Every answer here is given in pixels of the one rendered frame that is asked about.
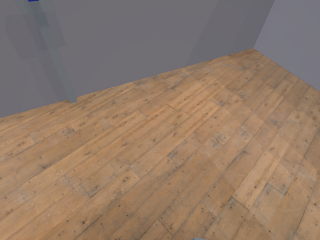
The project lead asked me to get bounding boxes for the panel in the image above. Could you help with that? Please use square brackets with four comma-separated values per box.
[14, 0, 78, 104]

